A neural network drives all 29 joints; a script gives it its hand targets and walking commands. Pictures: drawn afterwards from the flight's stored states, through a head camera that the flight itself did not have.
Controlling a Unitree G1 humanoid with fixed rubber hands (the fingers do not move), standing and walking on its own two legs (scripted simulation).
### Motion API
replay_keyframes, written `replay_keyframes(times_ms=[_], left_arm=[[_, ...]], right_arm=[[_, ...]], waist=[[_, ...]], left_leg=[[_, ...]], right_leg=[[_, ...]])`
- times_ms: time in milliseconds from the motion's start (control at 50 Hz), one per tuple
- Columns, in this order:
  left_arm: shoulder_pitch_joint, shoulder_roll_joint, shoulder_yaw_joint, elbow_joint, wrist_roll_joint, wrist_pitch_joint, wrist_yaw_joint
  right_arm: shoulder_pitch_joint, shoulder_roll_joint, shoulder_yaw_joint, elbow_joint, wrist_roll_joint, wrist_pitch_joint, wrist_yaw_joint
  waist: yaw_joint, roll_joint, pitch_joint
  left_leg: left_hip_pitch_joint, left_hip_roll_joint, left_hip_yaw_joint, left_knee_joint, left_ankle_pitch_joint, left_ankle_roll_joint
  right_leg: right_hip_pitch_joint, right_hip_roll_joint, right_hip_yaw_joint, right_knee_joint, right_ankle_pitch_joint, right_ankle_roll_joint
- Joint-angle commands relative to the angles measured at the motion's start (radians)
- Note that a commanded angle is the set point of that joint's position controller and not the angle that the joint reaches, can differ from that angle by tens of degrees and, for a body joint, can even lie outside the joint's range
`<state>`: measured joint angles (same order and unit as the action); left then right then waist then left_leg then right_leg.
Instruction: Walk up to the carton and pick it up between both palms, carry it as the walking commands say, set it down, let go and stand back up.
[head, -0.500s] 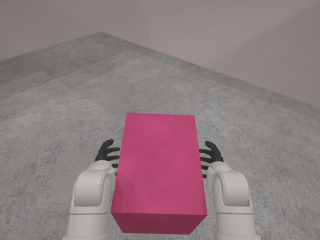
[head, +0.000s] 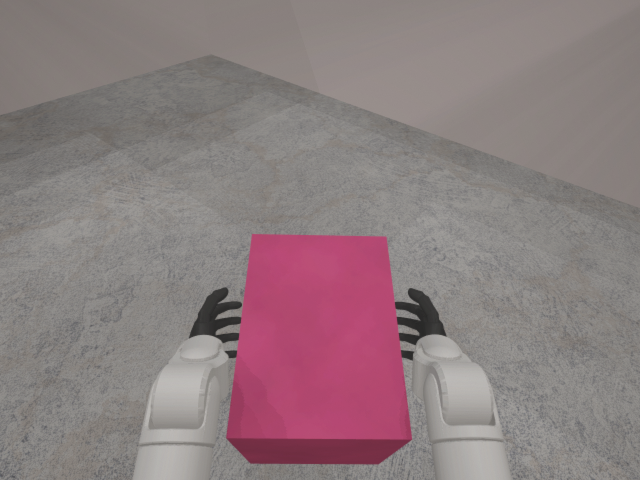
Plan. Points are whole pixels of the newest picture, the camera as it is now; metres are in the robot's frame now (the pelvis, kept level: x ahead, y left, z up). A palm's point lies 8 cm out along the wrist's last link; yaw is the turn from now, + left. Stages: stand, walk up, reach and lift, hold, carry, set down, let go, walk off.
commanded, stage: carry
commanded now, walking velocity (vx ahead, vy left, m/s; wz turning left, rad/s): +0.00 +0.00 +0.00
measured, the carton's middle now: (317, 352) +0.33 +0.00 -0.02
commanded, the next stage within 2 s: hold in 0.58 s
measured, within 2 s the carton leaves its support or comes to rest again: neither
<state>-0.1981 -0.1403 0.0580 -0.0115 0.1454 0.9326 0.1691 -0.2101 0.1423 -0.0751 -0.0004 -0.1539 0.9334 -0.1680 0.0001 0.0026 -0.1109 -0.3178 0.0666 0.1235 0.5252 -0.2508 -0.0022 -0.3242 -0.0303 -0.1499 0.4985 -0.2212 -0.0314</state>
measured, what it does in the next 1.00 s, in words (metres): stands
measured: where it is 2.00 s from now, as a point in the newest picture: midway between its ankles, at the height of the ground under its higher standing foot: outside the picture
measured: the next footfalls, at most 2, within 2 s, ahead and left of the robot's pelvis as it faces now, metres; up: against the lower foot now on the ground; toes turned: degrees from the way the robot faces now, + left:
none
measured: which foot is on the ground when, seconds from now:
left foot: down 0.00-1.00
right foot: down 0.00-1.00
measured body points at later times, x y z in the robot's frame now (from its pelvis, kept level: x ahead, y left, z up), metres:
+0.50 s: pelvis +0.01 +0.01 +0.00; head -0.01 +0.01 +0.45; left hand +0.30 +0.15 +0.04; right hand +0.31 -0.13 +0.04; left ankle +0.01 +0.12 -0.74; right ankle +0.02 -0.10 -0.74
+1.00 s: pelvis -0.02 +0.01 +0.00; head -0.09 +0.01 +0.45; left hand +0.29 +0.15 +0.06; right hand +0.29 -0.13 +0.06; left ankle +0.01 +0.12 -0.74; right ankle +0.03 -0.12 -0.74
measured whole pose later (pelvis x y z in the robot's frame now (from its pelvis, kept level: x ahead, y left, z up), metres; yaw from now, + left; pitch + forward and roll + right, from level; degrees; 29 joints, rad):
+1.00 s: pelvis -0.02 +0.01 +0.00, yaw +6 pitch -10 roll -1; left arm -0.36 -0.18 0.23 0.38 0.34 0.74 0.02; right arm -0.35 0.18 -0.29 0.35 -0.27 0.74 -0.05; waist -0.07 -0.02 0.01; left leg -0.08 -0.03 -0.06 0.45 -0.20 0.01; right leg -0.05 0.01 0.03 0.42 -0.20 0.00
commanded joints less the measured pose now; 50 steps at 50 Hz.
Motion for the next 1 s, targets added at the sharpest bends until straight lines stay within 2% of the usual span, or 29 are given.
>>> replay_keyframes(times_ms=[0, 560, 580, 600, 640, 660, 700, 720, 800, 840, 880, 980], left_arm=[[-0.349, -0.877, -0.447, -0.075, -0.243, -0.047, -0.210], [-0.388, -0.866, -0.450, 0.026, -0.216, -0.147, -0.258], [-0.173, -0.896, -0.360, 0.238, -0.099, -0.154, -0.295], [-0.272, -0.881, -0.404, 0.125, -0.112, -0.210, -0.301], [-0.337, -0.932, -0.488, 0.016, -0.136, -0.251, -0.319], [-0.372, -0.951, -0.548, -0.022, -0.169, -0.262, -0.333], [-0.388, -0.967, -0.585, 0.006, -0.181, -0.261, -0.349], [-0.382, -0.968, -0.579, 0.033, -0.175, -0.255, -0.355], [-0.468, -0.959, -0.472, 0.176, -0.120, -0.237, -0.373], [-0.539, -0.978, -0.423, 0.240, -0.106, -0.237, -0.386], [-0.595, -1.004, -0.386, 0.301, -0.099, -0.238, -0.399], [-0.667, -1.015, -0.286, 0.431, -0.058, -0.241, -0.422]], right_arm=[[-0.361, 0.866, 0.449, -0.088, 0.245, -0.057, 0.211], [-0.383, 0.872, 0.453, 0.019, 0.217, -0.157, 0.259], [-0.202, 0.843, 0.369, 0.272, 0.113, -0.159, 0.298], [-0.278, 0.848, 0.410, 0.139, 0.145, -0.213, 0.307], [-0.377, 0.902, 0.506, -0.001, 0.217, -0.264, 0.331], [-0.392, 0.922, 0.507, -0.030, 0.223, -0.269, 0.331], [-0.376, 0.935, 0.492, -0.020, 0.212, -0.264, 0.331], [-0.358, 0.939, 0.488, 0.004, 0.207, -0.257, 0.335], [-0.434, 0.940, 0.409, 0.168, 0.190, -0.228, 0.358], [-0.512, 0.953, 0.367, 0.235, 0.181, -0.225, 0.370], [-0.579, 0.975, 0.331, 0.284, 0.172, -0.225, 0.379], [-0.656, 1.021, 0.249, 0.408, 0.141, -0.218, 0.389]], waist=[[-0.001, 0.004, -0.223], [0.001, 0.006, -0.217], [0.017, 0.015, 0.041], [0.000, 0.019, 0.013], [-0.006, 0.036, -0.202], [-0.044, -0.002, -0.283], [-0.090, -0.030, -0.294], [-0.096, -0.029, -0.265], [-0.075, 0.009, -0.050], [-0.070, 0.018, -0.002], [-0.074, 0.014, 0.003], [-0.076, -0.022, 0.013]], left_leg=[[0.063, 0.090, -0.116, -0.070, 0.144, 0.003], [0.063, 0.089, -0.120, -0.071, 0.147, 0.011], [0.165, -0.112, -0.238, -0.135, 0.294, 0.033], [0.182, -0.110, -0.247, -0.131, 0.305, 0.028], [0.315, -0.111, -0.258, -0.111, 0.469, 0.022], [0.363, -0.115, -0.267, -0.107, 0.532, 0.022], [0.435, -0.125, -0.274, -0.108, 0.510, 0.024], [0.441, -0.129, -0.272, -0.114, 0.464, 0.023], [0.308, -0.131, -0.261, -0.158, 0.133, 0.030], [0.269, -0.128, -0.256, -0.171, 0.020, 0.031], [0.256, -0.127, -0.252, -0.177, -0.033, 0.030], [0.264, -0.130, -0.243, -0.180, -0.065, 0.031]], right_leg=[[0.118, -0.121, 0.146, -0.065, 0.173, -0.007], [0.115, -0.114, 0.152, -0.042, 0.168, -0.003], [0.286, 0.090, 0.236, -0.123, 0.278, 0.001], [0.279, 0.099, 0.252, -0.129, 0.260, -0.002], [0.309, 0.102, 0.261, -0.117, 0.411, 0.007], [0.338, 0.105, 0.254, -0.118, 0.471, 0.015], [0.289, 0.107, 0.240, -0.128, 0.447, 0.012], [0.265, 0.106, 0.235, -0.137, 0.408, 0.009], [0.214, 0.097, 0.224, -0.168, 0.101, -0.016], [0.203, 0.092, 0.227, -0.174, -0.009, -0.023], [0.202, 0.090, 0.229, -0.177, -0.060, -0.023], [0.186, 0.081, 0.232, -0.195, -0.117, -0.014]])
